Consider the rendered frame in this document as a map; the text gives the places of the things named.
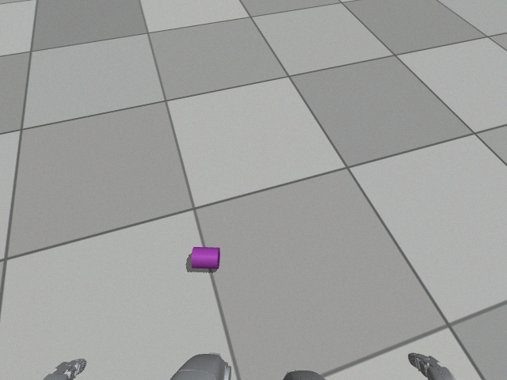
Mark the right robot hand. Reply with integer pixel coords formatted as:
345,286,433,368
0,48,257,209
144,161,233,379
408,353,456,380

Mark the left robot hand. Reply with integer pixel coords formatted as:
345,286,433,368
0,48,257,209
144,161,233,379
44,359,86,380

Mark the can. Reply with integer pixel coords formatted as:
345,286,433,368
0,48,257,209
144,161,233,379
191,247,220,269

